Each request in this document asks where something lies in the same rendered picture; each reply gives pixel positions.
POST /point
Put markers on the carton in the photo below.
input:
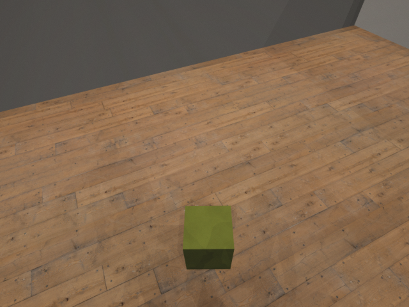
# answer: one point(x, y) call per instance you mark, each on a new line
point(208, 237)

